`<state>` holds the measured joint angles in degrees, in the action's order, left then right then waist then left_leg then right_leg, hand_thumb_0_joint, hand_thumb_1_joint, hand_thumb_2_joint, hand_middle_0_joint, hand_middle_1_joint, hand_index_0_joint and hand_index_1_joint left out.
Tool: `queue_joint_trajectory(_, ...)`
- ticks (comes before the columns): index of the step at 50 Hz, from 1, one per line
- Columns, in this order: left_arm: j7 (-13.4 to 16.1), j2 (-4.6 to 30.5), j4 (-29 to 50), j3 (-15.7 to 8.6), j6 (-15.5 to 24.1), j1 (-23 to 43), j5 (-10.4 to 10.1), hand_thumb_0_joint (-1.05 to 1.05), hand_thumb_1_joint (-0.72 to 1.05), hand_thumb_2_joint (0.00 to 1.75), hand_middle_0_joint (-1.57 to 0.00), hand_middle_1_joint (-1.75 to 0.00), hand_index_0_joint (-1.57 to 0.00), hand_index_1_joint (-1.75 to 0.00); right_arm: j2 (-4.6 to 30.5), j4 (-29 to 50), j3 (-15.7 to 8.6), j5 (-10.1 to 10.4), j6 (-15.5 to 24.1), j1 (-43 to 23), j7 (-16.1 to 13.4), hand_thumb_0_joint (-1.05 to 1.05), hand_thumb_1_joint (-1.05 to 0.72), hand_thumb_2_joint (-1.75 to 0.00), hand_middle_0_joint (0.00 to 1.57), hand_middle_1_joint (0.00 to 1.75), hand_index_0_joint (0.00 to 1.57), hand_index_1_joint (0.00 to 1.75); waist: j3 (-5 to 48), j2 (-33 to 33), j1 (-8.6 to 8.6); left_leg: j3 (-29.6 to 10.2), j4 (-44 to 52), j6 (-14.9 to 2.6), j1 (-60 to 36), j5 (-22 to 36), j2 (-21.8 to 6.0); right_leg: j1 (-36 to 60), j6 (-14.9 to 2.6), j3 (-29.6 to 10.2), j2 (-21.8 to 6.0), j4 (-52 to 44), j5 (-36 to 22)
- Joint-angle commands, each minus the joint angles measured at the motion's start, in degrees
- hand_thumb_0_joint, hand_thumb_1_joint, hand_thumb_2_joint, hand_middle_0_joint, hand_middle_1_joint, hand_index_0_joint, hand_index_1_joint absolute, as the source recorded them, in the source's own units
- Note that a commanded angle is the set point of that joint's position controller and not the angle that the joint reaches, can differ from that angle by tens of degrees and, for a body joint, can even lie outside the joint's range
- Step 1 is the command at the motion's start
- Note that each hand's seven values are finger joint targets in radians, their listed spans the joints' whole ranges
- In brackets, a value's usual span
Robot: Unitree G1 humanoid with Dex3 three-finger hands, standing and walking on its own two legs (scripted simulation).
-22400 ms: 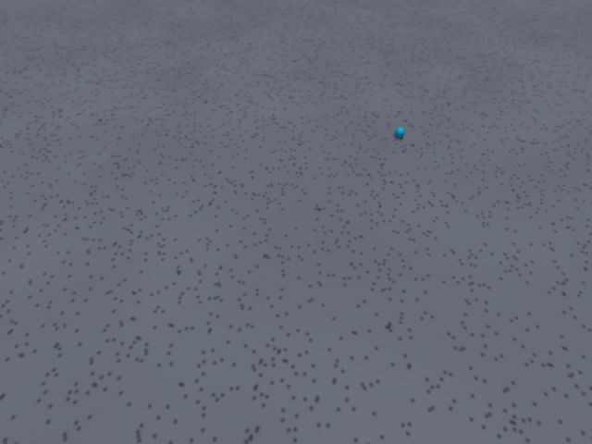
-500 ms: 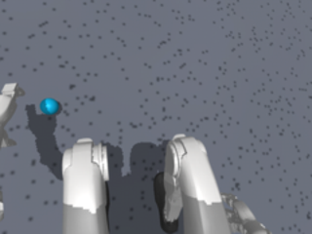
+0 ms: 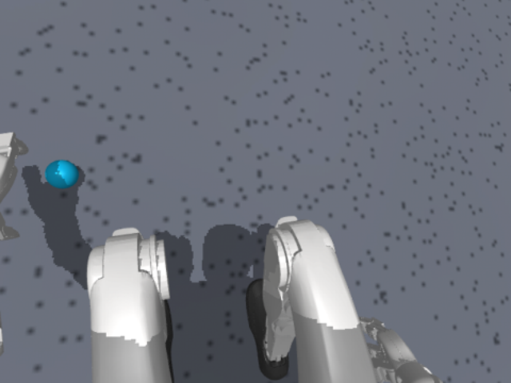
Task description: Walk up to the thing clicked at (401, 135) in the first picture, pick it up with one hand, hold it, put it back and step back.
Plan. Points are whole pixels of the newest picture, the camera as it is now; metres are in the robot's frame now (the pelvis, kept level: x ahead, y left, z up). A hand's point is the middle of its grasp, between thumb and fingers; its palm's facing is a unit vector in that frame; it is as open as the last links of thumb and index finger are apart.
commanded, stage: approach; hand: left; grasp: from above
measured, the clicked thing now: (62, 174) +0.45 +0.32 -0.30
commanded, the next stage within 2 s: close in in 0.70 s
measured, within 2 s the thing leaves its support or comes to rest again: neither
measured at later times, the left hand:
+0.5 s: hand (71, 149) +0.46 +0.27 -0.18, palm faces -0.32 -0.07 -0.94, open 14.0 cm
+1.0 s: hand (28, 201) +0.38 +0.34 -0.21, palm faces -0.51 -0.15 -0.84, open 14.0 cm
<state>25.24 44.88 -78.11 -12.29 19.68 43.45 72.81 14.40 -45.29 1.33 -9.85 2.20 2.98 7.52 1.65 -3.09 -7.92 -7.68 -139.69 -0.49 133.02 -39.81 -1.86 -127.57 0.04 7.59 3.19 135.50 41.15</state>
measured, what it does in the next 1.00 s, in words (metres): stands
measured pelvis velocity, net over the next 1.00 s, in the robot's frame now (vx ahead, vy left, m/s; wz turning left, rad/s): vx -0.01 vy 0.00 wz -0.01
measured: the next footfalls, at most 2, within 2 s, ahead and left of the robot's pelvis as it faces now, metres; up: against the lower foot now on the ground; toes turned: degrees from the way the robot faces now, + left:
none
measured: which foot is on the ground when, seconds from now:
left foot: down 0.00-1.00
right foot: down 0.00-1.00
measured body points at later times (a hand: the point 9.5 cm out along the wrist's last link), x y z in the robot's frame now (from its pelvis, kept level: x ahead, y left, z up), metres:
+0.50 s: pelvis +0.00 +0.00 +0.00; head +0.24 +0.08 +0.37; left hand +0.47 +0.27 -0.13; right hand +0.08 -0.27 -0.11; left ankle +0.07 +0.12 -0.29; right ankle +0.09 -0.11 -0.29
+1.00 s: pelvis -0.01 +0.00 -0.01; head +0.24 +0.10 +0.36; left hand +0.40 +0.34 -0.16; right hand +0.07 -0.27 -0.11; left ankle +0.07 +0.13 -0.29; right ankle +0.09 -0.11 -0.29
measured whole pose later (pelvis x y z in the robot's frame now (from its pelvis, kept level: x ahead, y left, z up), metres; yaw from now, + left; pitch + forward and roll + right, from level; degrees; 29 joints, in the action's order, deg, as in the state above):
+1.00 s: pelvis -0.01 +0.00 -0.01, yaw -1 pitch +31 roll -9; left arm 21.6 45.9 -76.1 -5.8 20.3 44.3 68.2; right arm 16.2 -43.5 5.6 -9.4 2.7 6.7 8.1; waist -2.7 -4.4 -9.4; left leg -8.8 -140.8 -0.4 133.4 -38.8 -1.3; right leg -127.1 0.3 8.6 3.1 135.8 40.2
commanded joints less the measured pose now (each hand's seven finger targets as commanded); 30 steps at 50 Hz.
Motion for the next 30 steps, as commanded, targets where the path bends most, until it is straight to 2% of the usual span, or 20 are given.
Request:
queue_joint_trajectory(1, 2.5, 17.1, 6.5, -2.0, 0.1, 12.0, -1.1, 0.0, -0.53, 0.98, -0.07, -1.04, -0.08, -1.02, 14.0, 1.1, -4.0, 0.3, 0.2, 10.0, -0.4, 0.0, -0.91, -0.9, 0.2, 0.3, 0.2, 0.3, 38.5, 16.5, 1.29, 3.5, 13.7, -1.43, -31.2, 11.6, 1.2, 15.1, -2.07, 1.7, 1.4, -13.6, -13.0)
queue_joint_trajectory(2, 2.6, 17.5, 6.6, -1.8, 0.2, 12.7, -0.7, 0.0, -0.53, 0.98, -0.07, -1.04, -0.08, -1.03, 14.2, 1.1, -3.9, 0.2, 0.2, 10.0, -0.4, 0.0, -0.9, -0.9, 0.2, 0.3, 0.2, 0.3, 38.0, 16.7, 0.99, 3.5, 13.6, -1.38, -30.7, 10.9, 1.0, 15.1, -2.08, 1.8, 1.5, -14.0, -12.6)
queue_joint_trajectory(3, 3.0, 17.9, 7.0, -2.7, 0.3, 12.9, -0.9, 0.0, -0.54, 0.99, -0.07, -1.03, -0.08, -1.02, 14.2, 1.3, -3.6, 0.0, 0.1, 10.0, -0.3, 0.0, -0.9, -0.9, 0.2, 0.3, 0.2, 0.3, 37.8, 16.9, 0.87, 3.3, 13.7, -1.39, -30.7, 11.1, 1.0, 15.0, -1.9, 2.1, 1.5, -13.6, -12.5)
queue_joint_trajectory(4, 2.9, 17.7, 6.5, -2.1, 0.3, 12.8, -0.6, 0.0, -0.61, 1.07, -0.09, -0.97, -0.06, -1.0, 14.3, 1.1, -3.7, 0.2, 0.1, 10.0, -0.4, 0.0, -0.91, -0.9, 0.2, 0.3, 0.2, 0.3, 38.4, 16.8, 0.93, 3.2, 13.9, -1.29, -31.0, 10.8, 1.0, 14.6, -2.1, 2.2, 1.6, -13.5, -12.2)
queue_joint_trajectory(5, 2.9, 16.7, 6.2, -1.0, 0.5, 13.9, -0.5, 0.0, -0.54, 0.99, -0.06, -1.04, -0.07, -1.03, 14.0, 1.1, -3.4, 0.1, 0.1, 9.8, -0.4, 0.0, -0.9, -0.9, 0.2, 0.3, 0.2, 0.3, 37.5, 17.4, 0.45, 3.3, 13.7, -1.32, -30.0, 10.2, 1.1, 14.4, -2.1, 2.1, 1.6, -13.5, -12.0)
queue_joint_trajectory(6, 2.9, 15.6, 5.7, -0.5, 0.6, 14.5, -0.6, 0.0, -0.53, 0.97, -0.06, -1.05, -0.08, -1.03, 14.4, 0.9, -3.5, 0.1, 0.2, 10.0, -0.3, 0.0, -0.9, -0.89, 0.2, 0.3, 0.2, 0.3, 36.7, 17.0, -0.32, 2.8, 14.0, -1.27, -30.7, 10.0, 1.0, 13.1, -2.03, 2.6, 1.6, -13.2, -11.6)
queue_joint_trajectory(9, 3.6, 12.2, 4.0, 3.4, 0.6, 18.9, -0.1, 0.0, -0.52, 0.97, -0.06, -1.06, -0.08, -1.04, 14.7, 0.6, -3.1, 0.1, 0.8, 10.6, -0.2, 0.0, -0.9, -0.89, 0.2, 0.3, 0.2, 0.3, 33.6, 18.3, -2.9, 1.9, 14.4, -1.07, -29.8, 7.3, 0.7, 10.1, -2.03, 3.2, 1.5, -13.0, -9.8)
queue_joint_trajectory(11, 4.5, 10.8, 4.1, 4.9, 0.6, 21.8, 0.4, 0.0, -0.52, 0.97, -0.06, -1.06, -0.08, -1.04, 15.2, 0.2, -3.0, -0.1, 1.3, 11.4, -0.3, 0.0, -0.9, -0.89, 0.2, 0.3, 0.2, 0.3, 34.3, 18.1, -4.47, 1.4, 14.3, -0.94, -30.9, 7.4, 0.5, 9.5, -1.79, 3.7, 1.5, -13.0, -10.0)
queue_joint_trajectory(12, 4.9, 9.3, 4.1, 6.5, 0.4, 22.1, 0.7, 0.0, -0.52, 0.96, -0.07, -1.07, -0.08, -1.05, 15.0, 0.1, -3.0, 0.0, 1.6, 11.9, -0.3, 0.0, -0.9, -0.89, 0.2, 0.3, 0.2, 0.3, 35.2, 18.9, -4.53, 1.5, 14.1, -0.82, -32.1, 8.1, 0.5, 9.5, -1.78, 3.7, 1.6, -13.2, -10.7)
queue_joint_trajectory(13, 5.6, 8.9, 5.6, 7.1, 0.1, 23.6, 0.6, 0.0, -0.51, 0.96, -0.07, -1.07, -0.09, -1.05, 15.2, 0.2, -2.8, -0.1, 1.9, 12.3, -0.3, 0.0, -0.9, -0.89, 0.2, 0.3, 0.2, 0.3, 36.3, 20.3, -5.3, 1.6, 14.1, -0.81, -32.6, 8.9, 0.6, 10.1, -1.53, 3.8, 1.5, -13.0, -11.5)
queue_joint_trajectory(15, 7.0, 7.5, 6.5, 8.5, -1.2, 25.7, 0.6, 0.0, -0.52, 0.96, -0.06, -1.08, -0.08, -1.06, 15.4, 0.2, -3.0, 0.0, 2.4, 12.5, -0.3, 0.0, -0.9, -0.9, 0.2, 0.3, 0.2, 0.3, 38.1, 22.0, -5.45, 0.8, 15.2, -0.28, -35.0, 9.0, 0.3, 8.7, -1.77, 4.2, 1.3, -12.0, -12.1)
queue_joint_trajectory(16, 7.8, 7.1, 6.7, 8.7, -2.1, 26.1, 0.5, 0.0, -0.53, 0.96, -0.06, -1.09, -0.08, -1.06, 15.4, 0.1, -3.0, -0.1, 2.6, 12.5, -0.3, 0.0, -0.91, -0.9, 0.2, 0.3, 0.2, 0.3, 38.5, 23.8, -5.29, 1.3, 15.3, -0.22, -35.7, 9.5, 0.3, 8.9, -1.65, 4.0, 1.3, -12.2, -12.8)
queue_joint_trajectory(18, 9.4, 7.5, 6.2, 7.9, -4.7, 28.5, 0.4, 0.0, -0.53, 0.96, -0.06, -1.09, -0.08, -1.07, 15.6, 0.3, -2.8, -0.2, 3.0, 12.7, -0.3, 0.0, -0.91, -0.9, 0.2, 0.3, 0.2, 0.3, 39.6, 23.9, -6.09, 1.6, 15.1, -0.08, -36.0, 10.2, 0.2, 9.3, -1.75, 3.9, 1.2, -12.1, -14.0)
queue_joint_trajectory(19, 10.1, 8.4, 5.7, 7.2, -6.1, 28.9, 0.5, 0.0, -0.53, 0.96, -0.06, -1.09, -0.08, -1.07, 15.6, 0.5, -2.5, -0.2, 3.1, 13.1, -0.2, 0.0, -0.91, -0.9, 0.2, 0.3, 0.2, 0.3, 40.0, 24.8, -5.58, 2.2, 15.2, -0.04, -35.8, 10.7, 0.2, 10.0, -1.99, 3.5, 1.3, -12.3, -14.8)
queue_joint_trajectory(21, 11.1, 12.1, 4.3, 3.9, -9.4, 28.4, 0.6, 0.0, -0.55, 0.98, -0.07, -1.07, -0.08, -1.06, 15.7, 1.3, -2.0, -0.1, 2.9, 13.4, -0.1, 0.0, -0.91, -0.9, 0.2, 0.3, 0.2, 0.3, 40.7, 24.5, -4.75, 3.4, 14.4, -0.23, -34.9, 13.1, 0.0, 12.2, -2.08, 2.8, 1.1, -12.8, -17.3)
queue_joint_trajectory(23, 11.1, 13.4, 2.8, 2.9, -12.1, 30.3, 0.4, 0.0, -0.56, 0.98, -0.07, -1.06, -0.08, -1.05, 15.0, 2.1, -1.0, 0.0, 2.5, 13.3, 0.3, 0.0, -0.92, -0.9, 0.2, 0.3, 0.2, 0.3, 41.9, 24.5, -4.66, 4.6, 13.7, -0.8, -32.2, 13.9, 0.2, 14.9, -2.15, 1.9, 1.2, -13.6, -18.9)
queue_joint_trajectory(26, 9.0, 12.8, -2.9, 4.5, -15.7, 30.3, -0.4, 0.0, -0.56, 0.97, -0.07, -1.08, -0.08, -1.06, 14.9, 2.7, 0.2, 0.8, 2.1, 13.1, 0.7, 0.0, -0.92, -0.9, 0.2, 0.3, 0.2, 0.3, 40.7, 21.2, -5.16, 5.1, 13.0, -1.9, -28.0, 12.6, 0.5, 17.5, -1.83, 1.0, 1.7, -15.3, -18.4)
queue_joint_trajectory(28, 6.8, 13.7, -5.9, 4.4, -17.3, 26.8, -2.0, 0.0, -0.54, 0.96, -0.07, -1.08, -0.08, -1.06, 15.1, 3.7, 0.7, 1.3, 2.2, 13.3, 0.8, 0.0, -0.92, -0.9, 0.2, 0.3, 0.2, 0.3, 39.3, 16.9, -5.01, 5.0, 12.5, -2.78, -24.7, 11.8, 0.6, 20.0, -1.35, 0.7, 1.9, -15.8, -17.7)
queue_joint_trajectory(29, 5.5, 12.7, -7.0, 5.5, -18.0, 25.1, -3.2, 0.0, -0.54, 0.96, -0.06, -1.09, -0.08, -1.07, 14.2, 4.1, 1.1, 1.6, 2.1, 13.1, 0.9, 0.0, -0.91, -0.9, 0.2, 0.3, 0.2, 0.3, 38.0, 15.0, -5.23, 5.0, 12.4, -3.08, -22.4, 11.2, 0.7, 21.8, -1.18, 0.3, 2.0, -15.9, -17.0)
queue_joint_trajectory(30, 4.1, 13.6, -6.8, 5.0, -18.3, 24.0, -4.2, 0.0, -0.53, 0.95, -0.06, -1.09, -0.09, -1.07, 14.8, 4.4, 1.2, 1.9, 2.2, 13.6, 1.0, 0.0, -0.91, -0.9, 0.2, 0.3, 0.2, 0.3, 38.0, 13.0, -5.21, 5.1, 12.0, -3.58, -20.8, 11.2, 0.9, 23.7, -0.78, 0.0, 2.1, -16.4, -17.2)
